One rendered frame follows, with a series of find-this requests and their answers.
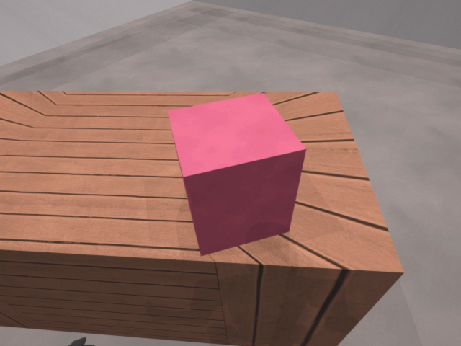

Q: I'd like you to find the pedestal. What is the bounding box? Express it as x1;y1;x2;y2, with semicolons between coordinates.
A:
0;91;404;346

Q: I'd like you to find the carton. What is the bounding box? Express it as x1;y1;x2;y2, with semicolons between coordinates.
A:
167;93;306;256

